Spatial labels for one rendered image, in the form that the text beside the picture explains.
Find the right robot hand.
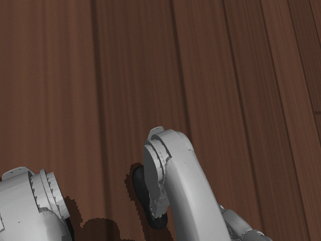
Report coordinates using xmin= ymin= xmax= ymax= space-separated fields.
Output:
xmin=218 ymin=204 xmax=253 ymax=241

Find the right robot arm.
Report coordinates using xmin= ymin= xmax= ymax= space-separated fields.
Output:
xmin=242 ymin=229 xmax=273 ymax=241

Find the right robot foot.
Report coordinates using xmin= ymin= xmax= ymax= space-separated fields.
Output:
xmin=132 ymin=166 xmax=168 ymax=230

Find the left robot foot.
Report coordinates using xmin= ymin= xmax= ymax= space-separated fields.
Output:
xmin=65 ymin=218 xmax=75 ymax=241

